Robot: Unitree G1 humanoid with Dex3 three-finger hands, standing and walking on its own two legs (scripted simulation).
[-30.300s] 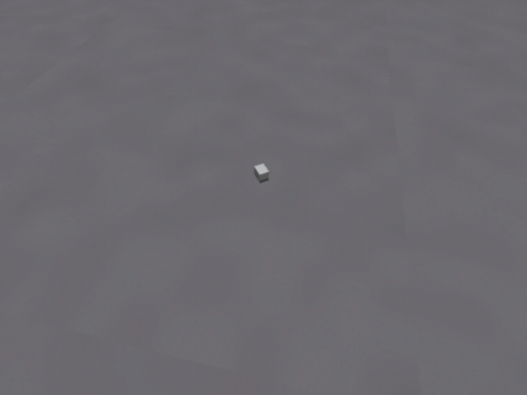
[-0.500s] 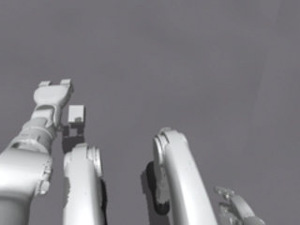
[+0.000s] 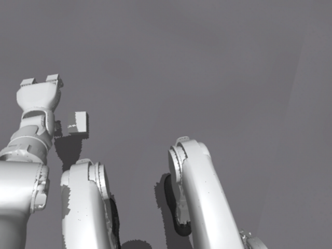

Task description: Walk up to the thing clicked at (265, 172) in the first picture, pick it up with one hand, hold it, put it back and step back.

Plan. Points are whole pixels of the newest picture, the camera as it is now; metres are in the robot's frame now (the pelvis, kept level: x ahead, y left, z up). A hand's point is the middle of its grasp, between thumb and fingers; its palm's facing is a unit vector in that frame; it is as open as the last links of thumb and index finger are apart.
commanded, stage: home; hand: left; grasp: from above
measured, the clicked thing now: (78, 123) +0.47 +0.18 -0.33
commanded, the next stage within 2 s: none
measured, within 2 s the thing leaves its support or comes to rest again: neither
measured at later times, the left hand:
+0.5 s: hand (14, 173) +0.31 +0.20 +0.04, palm faces -0.28 -0.67 -0.69, open 7.5 cm
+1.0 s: hand out of the picture +0.24 +0.19 +0.26, palm faces +0.11 -0.96 -0.25, open 7.4 cm
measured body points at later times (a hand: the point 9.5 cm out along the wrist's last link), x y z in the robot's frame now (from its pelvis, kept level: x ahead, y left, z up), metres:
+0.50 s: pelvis +0.00 -0.01 +0.17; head +0.14 +0.02 +0.59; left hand +0.32 +0.23 +0.08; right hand +0.19 -0.27 +0.06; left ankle +0.07 +0.12 -0.32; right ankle +0.10 -0.12 -0.32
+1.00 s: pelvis +0.06 +0.00 +0.33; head +0.12 +0.01 +0.78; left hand +0.23 +0.24 +0.27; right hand +0.23 -0.23 +0.25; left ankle +0.06 +0.12 -0.32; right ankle +0.10 -0.13 -0.32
